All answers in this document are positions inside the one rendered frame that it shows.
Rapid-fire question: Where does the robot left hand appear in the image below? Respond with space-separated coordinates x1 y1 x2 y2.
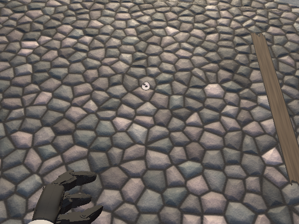
32 169 104 224

